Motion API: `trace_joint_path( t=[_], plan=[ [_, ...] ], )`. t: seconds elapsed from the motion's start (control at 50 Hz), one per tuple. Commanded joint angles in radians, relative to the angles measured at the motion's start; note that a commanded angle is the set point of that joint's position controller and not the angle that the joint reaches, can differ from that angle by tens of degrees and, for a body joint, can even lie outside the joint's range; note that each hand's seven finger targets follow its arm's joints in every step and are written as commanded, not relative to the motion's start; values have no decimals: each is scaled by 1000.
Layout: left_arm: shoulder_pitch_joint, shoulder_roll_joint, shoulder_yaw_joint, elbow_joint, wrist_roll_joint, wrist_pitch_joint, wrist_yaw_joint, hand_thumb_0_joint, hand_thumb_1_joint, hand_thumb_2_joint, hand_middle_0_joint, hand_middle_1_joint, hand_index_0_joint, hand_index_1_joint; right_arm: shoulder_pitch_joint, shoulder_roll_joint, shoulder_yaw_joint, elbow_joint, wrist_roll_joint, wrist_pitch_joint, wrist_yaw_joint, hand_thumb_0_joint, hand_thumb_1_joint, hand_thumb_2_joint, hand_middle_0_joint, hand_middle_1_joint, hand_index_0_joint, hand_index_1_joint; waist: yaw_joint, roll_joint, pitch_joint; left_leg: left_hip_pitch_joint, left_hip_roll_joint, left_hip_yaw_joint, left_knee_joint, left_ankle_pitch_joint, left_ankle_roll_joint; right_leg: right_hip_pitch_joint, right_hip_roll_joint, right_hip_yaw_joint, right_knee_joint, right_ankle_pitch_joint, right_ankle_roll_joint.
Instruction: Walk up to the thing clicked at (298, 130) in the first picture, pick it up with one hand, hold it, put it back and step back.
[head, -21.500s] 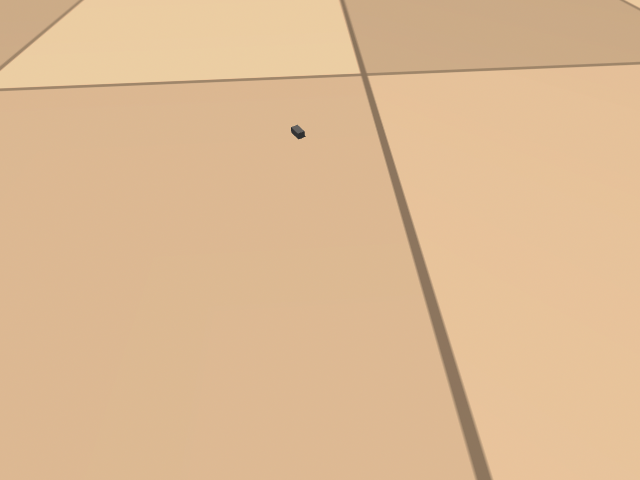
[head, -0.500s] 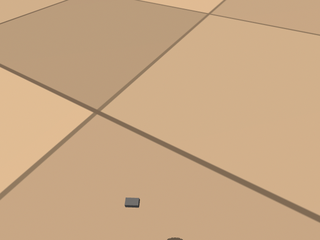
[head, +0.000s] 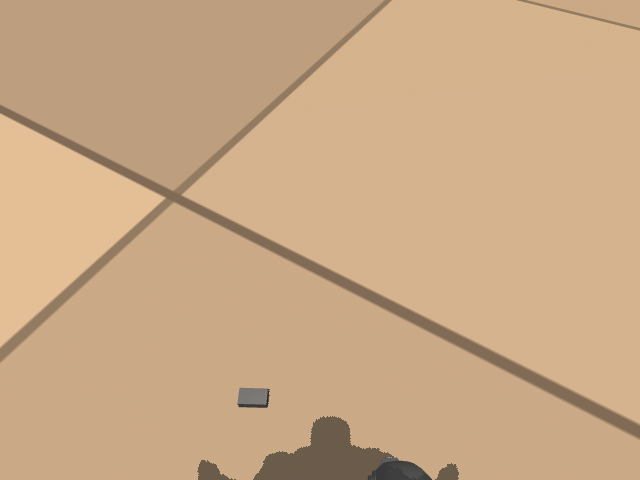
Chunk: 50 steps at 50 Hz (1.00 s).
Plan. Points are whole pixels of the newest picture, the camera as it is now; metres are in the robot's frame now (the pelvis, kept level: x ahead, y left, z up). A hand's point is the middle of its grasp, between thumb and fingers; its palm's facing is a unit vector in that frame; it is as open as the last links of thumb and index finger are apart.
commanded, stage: walk up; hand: left
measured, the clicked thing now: (253, 397) +0.41 +0.20 -0.75
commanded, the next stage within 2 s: none
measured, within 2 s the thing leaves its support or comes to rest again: neither
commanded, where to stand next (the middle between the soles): +0.01 -0.02 m, yaw -3 degrees
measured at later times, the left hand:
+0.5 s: hand out of the picture +0.08 +0.24 -0.17, palm faces +0.02 -0.94 -0.35, open 7.4 cm
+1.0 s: hand out of the picture -0.05 +0.27 -0.13, palm faces +0.01 -0.89 -0.46, open 7.4 cm
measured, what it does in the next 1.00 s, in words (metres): steps on the spot: right foot, then left foot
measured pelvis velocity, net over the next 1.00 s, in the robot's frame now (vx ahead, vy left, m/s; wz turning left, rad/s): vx -0.04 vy -0.03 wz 0.02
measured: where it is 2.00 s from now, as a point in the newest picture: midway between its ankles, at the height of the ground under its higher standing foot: outside the picture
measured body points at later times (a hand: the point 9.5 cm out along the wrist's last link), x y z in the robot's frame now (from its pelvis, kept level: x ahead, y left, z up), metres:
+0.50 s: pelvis -0.06 -0.02 -0.02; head +0.00 +0.00 +0.42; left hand +0.08 +0.29 -0.14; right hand +0.04 -0.33 -0.13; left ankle -0.08 +0.09 -0.74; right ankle +0.03 -0.13 -0.71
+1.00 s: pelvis -0.04 -0.03 +0.00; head -0.03 -0.04 +0.45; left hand -0.05 +0.31 -0.10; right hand +0.05 -0.34 -0.13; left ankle +0.07 +0.12 -0.71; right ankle -0.09 -0.15 -0.73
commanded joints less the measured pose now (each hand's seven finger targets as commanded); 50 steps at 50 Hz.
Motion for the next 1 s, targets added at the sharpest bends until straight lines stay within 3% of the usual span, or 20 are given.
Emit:
trace_joint_path(
  t=[0.0,0.04,0.06,0.08,0.1,0.2,0.3,0.36,0.4,0.44,0.48,0.52,0.56,0.62,0.7,0.74,0.76,0.82,0.9,0.98],
  plan=[
    [61,146,42,-67,8,-9,6,0,900,900,-200,-300,-200,-300,-38,-262,-63,-121,19,23,-18,0,-900,-900,200,300,200,300,11,218,-211,36,181,-97,57,791,137,125,17,-92,-174,103,-11],
    [60,188,56,-73,23,-19,5,0,900,900,-200,-300,-200,-300,-45,-236,-56,-137,34,37,-14,0,-900,-900,200,300,200,300,29,107,-233,-36,126,-77,172,568,75,222,-39,-43,-307,492,-43],
    [48,257,77,-95,29,-26,8,0,900,900,-200,-300,-200,-300,-14,-197,-44,-148,42,39,-13,0,-900,-900,200,300,200,300,32,-92,-259,-117,26,-34,359,302,24,266,-209,141,-352,802,-112],
    [26,277,71,-122,18,-23,11,0,900,900,-200,-300,-200,-300,-1,-178,-37,-143,49,54,-25,0,-900,-900,200,300,200,300,44,-245,-259,-215,-125,-38,554,-326,14,266,-370,326,-403,1013,-279],
    [30,279,73,-148,30,-28,15,0,900,900,-200,-300,-200,-300,30,-197,-49,-131,35,67,-36,0,-900,-900,200,300,200,300,41,-207,-267,-203,-103,-141,709,-430,8,231,-402,386,-365,1023,-334],
    [-89,165,60,-244,45,-5,30,0,900,900,-200,-300,-200,-300,78,-227,-52,-127,32,53,-35,0,-900,-900,200,300,200,300,12,-118,-281,-265,-109,-132,785,-258,-34,223,-225,93,-277,847,-262],
    [10,172,66,-237,50,-6,37,0,900,900,-200,-300,-200,-300,51,-211,-40,-141,7,32,-28,0,-900,-900,200,300,200,300,69,-162,-340,-268,-44,-73,340,-257,-35,407,-258,155,-253,684,-250],
    [-34,211,68,-235,24,-1,29,0,900,900,-200,-300,-200,-300,106,-207,-50,-105,-13,30,-15,0,-900,-900,200,300,200,300,19,-162,-297,-102,-51,-40,49,-95,-4,254,-258,170,-223,569,-192],
    [-56,186,55,-234,12,5,22,0,900,900,-200,-300,-200,-300,106,-247,-67,-106,-37,27,-5,0,-900,-900,200,300,200,300,-7,7,-219,-24,51,-193,-104,17,55,20,-190,121,-159,303,-81],
    [-135,183,75,-242,19,-1,35,0,900,900,-200,-300,-200,-300,-15,-403,-100,-159,-28,22,13,0,-900,-900,200,300,200,300,-45,312,-162,-196,401,-582,-213,303,301,-47,65,25,269,-274,2],
    [-76,170,79,-199,13,3,30,0,900,900,-200,-300,-200,-300,-66,-316,-76,-176,-30,8,-1,0,-900,-900,200,300,200,300,14,142,-146,-167,295,-393,-119,479,273,-63,96,139,464,-203,-11],
    [15,163,71,-163,4,-16,18,0,900,900,-200,-300,-200,-300,-69,-263,-64,-176,-30,-10,-8,0,-900,-900,200,300,200,300,42,143,-181,-62,207,-257,-91,312,198,-62,71,101,352,-96,-11],
    [29,161,59,-153,22,-45,-7,0,900,900,-200,-300,-200,-300,-42,-261,-67,-176,-41,-15,10,0,-900,-900,200,300,200,300,-11,222,-202,50,155,-256,-162,-129,179,-72,42,-7,106,-90,17],
    [3,204,69,-172,38,-84,-21,0,900,900,-200,-300,-200,-300,108,-331,-101,-171,-51,-5,44,0,-900,-900,200,300,200,300,-78,269,-150,148,244,-383,-218,-321,249,-96,34,-60,-69,-245,19],
    [247,180,77,-78,37,-129,-6,0,900,900,-200,-300,-200,-300,26,-273,-80,-212,-36,11,60,0,-900,-900,200,300,200,300,67,118,-123,-146,125,-175,62,-96,151,374,46,-98,-503,53,-30],
    [324,337,108,-87,53,-144,9,0,900,900,-200,-300,-200,-300,-65,-197,-51,-287,-17,8,63,0,-900,-900,200,300,200,300,110,-129,-57,-618,-65,-71,458,-254,35,499,-348,585,-637,-208,-180],
    [290,357,105,-114,45,-145,7,0,900,900,-200,-300,-200,-300,-90,-255,-69,-281,-21,2,52,0,-900,-900,200,300,200,300,100,-21,41,-592,2,-221,490,-236,24,335,-444,661,-653,-245,-266],
    [221,276,85,-139,18,-161,14,0,900,900,-200,-300,-200,-300,37,-265,-80,-219,-7,-7,71,0,-900,-900,200,300,200,300,24,4,36,-515,14,-228,449,-61,-1,341,-273,303,-609,-20,-159],
    [177,218,60,-169,34,-160,19,0,900,900,-200,-300,-200,-300,65,-193,-59,-179,0,8,71,0,-900,-900,200,300,200,300,5,-94,-17,-249,9,-149,277,6,-24,175,-191,9,-481,574,-145],
    [141,205,42,-185,8,-98,28,0,900,900,-200,-300,-200,-300,25,-184,-45,-158,11,0,42,0,-900,-900,200,300,200,300,23,-165,-76,-90,-44,2,101,189,-2,149,-145,-44,-276,785,-110]
  ],
)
